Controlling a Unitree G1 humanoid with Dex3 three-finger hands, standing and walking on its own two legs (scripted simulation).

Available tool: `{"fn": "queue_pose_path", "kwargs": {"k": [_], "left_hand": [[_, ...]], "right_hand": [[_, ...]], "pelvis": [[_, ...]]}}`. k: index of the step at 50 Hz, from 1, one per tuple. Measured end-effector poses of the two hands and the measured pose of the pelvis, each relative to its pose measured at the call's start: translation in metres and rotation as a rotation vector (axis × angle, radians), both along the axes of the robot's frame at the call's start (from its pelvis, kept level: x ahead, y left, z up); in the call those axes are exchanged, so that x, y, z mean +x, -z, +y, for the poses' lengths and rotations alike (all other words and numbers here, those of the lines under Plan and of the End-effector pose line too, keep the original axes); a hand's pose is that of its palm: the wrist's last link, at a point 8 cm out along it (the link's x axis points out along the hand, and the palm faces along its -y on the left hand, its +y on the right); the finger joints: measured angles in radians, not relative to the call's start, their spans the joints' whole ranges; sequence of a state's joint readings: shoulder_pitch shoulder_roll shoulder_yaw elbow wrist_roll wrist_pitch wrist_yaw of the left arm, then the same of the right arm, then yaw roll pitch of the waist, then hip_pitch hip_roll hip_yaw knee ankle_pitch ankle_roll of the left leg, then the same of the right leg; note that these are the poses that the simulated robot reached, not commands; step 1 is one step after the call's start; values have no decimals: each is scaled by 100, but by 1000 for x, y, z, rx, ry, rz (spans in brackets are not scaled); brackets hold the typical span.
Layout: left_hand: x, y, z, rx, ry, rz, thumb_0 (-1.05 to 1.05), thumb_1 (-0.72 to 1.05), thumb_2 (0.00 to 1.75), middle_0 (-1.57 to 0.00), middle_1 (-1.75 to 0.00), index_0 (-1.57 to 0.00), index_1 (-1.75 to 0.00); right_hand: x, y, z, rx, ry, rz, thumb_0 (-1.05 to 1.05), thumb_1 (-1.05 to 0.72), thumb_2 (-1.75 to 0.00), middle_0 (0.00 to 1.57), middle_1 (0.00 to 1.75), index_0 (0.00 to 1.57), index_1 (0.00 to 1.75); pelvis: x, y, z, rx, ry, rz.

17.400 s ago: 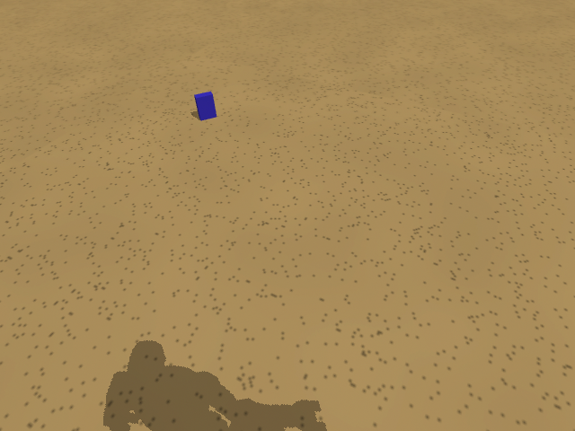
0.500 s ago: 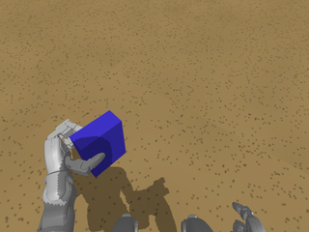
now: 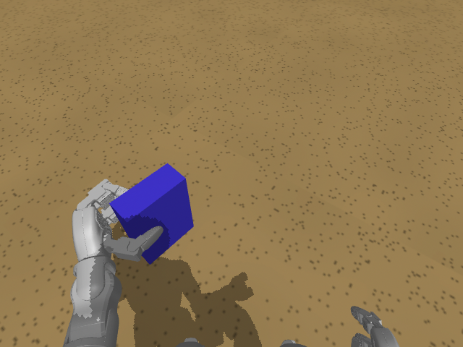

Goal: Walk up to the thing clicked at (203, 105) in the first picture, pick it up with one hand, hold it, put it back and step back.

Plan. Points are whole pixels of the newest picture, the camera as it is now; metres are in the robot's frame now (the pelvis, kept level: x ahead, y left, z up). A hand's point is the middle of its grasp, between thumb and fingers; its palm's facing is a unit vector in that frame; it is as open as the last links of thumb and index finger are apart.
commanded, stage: hold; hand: left
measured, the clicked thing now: (158, 216) +0.34 +0.15 +0.03
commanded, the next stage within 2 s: crouch in 0.34 s
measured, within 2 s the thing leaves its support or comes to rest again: neither
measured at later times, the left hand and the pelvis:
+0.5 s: hand (130, 215) +0.32 +0.18 +0.07, palm faces +0.29 -0.96 +0.01, open 9.0 cm; pelvis +0.00 +0.00 +0.01, yaw +0 degrees
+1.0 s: hand (143, 247) +0.34 +0.21 -0.10, palm faces +0.34 -0.94 +0.02, open 9.0 cm; pelvis -0.03 +0.00 -0.10, yaw -1 degrees
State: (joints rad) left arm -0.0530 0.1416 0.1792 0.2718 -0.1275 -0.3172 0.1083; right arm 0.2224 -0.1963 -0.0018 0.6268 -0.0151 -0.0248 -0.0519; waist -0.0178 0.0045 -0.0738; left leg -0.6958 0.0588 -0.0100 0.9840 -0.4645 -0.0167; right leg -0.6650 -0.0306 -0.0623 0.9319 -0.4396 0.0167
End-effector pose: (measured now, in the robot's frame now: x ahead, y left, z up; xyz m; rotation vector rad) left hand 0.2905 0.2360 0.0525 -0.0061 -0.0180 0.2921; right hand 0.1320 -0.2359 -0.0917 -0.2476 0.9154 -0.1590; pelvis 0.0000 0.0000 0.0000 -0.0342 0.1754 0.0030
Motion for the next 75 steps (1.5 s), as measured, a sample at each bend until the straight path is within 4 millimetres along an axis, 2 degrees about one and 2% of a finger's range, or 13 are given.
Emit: {"fn": "queue_pose_path", "kwargs": {"k": [12,25,29,33,38,43,50,60,67,75], "left_hand": [[3,-11,-5,-6,-4,2,1,-45,100,-94,-130,-94,-125],[-4,-18,-7,-2,-2,0,1,-45,99,-94,-129,-94,-124],[-5,-14,-7,-8,-7,4,1,-45,98,-96,-127,-96,-121],[-5,1,-5,-15,-20,25,1,-46,99,-97,-126,-97,-120],[-4,33,0,-17,-35,47,1,-47,99,-97,-125,-98,-120],[1,79,8,-12,-49,37,1,-48,100,-98,-126,-98,-120],[12,155,15,-7,-59,-7,1,-49,101,-98,-127,-98,-122],[20,253,28,12,-100,-11,1,-50,102,-98,-127,-98,-122],[28,317,40,18,-103,5,1,-51,102,-99,-127,-99,-122],[34,387,51,10,-118,13,1,-54,105,-100,-129,-100,-125]], "right_hand": [[3,-7,-1,8,4,-6,1,-90,-89,20,30,20,30],[-1,-13,-2,13,5,-15,1,-90,-90,20,30,20,30],[-1,-13,-2,15,0,-22,1,-90,-90,20,30,20,30],[-3,-9,-4,10,-5,-18,1,-89,-90,20,30,20,30],[-10,4,-10,-6,-18,15,1,-89,-89,20,30,20,30],[-21,34,-19,-33,-36,66,1,-89,-89,20,30,20,30],[-34,104,-28,-51,-52,146,1,-89,-89,20,30,20,30],[-47,201,-19,-17,-84,244,1,-90,-90,20,30,20,30],[-64,257,-20,-25,-110,293,0,-90,-90,20,30,20,30],[-98,315,-29,-59,-112,369,0,-90,-90,20,30,20,30]], "pelvis": [[3,-8,-2,3,3,-25],[0,-13,-2,6,3,-50],[-1,-12,-3,7,2,-46],[-6,-8,-3,8,3,-29],[-13,4,-5,11,5,20],[-22,32,-5,9,7,114],[-30,96,-3,1,16,253],[-47,178,-2,-8,30,364],[-63,233,-2,-15,37,398],[-81,294,-2,-23,47,388]]}}
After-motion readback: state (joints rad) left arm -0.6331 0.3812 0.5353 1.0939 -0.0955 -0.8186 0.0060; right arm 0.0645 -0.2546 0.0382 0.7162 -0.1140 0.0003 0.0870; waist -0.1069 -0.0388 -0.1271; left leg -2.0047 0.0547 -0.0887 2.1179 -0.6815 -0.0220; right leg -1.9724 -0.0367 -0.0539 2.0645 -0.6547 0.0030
